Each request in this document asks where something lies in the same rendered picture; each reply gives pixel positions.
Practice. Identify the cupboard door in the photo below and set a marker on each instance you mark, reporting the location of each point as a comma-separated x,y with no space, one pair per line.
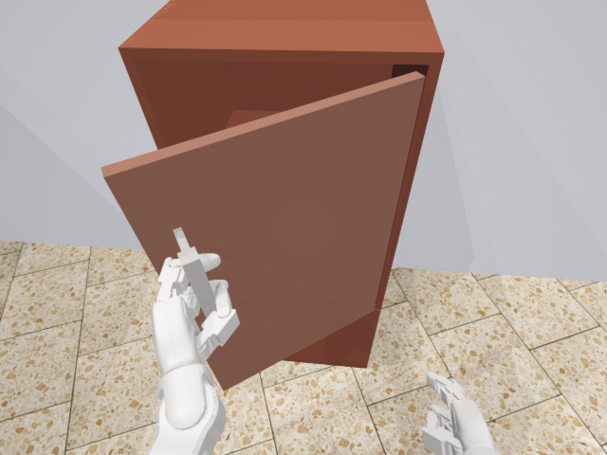
299,206

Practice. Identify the left robot forearm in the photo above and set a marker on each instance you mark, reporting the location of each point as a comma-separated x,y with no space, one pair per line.
191,417

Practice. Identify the handle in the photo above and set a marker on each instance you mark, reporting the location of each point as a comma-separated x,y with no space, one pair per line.
195,273

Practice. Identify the left robot hand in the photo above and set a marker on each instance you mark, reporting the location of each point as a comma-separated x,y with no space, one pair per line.
175,309

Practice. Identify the right robot hand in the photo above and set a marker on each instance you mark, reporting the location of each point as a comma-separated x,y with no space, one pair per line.
462,428

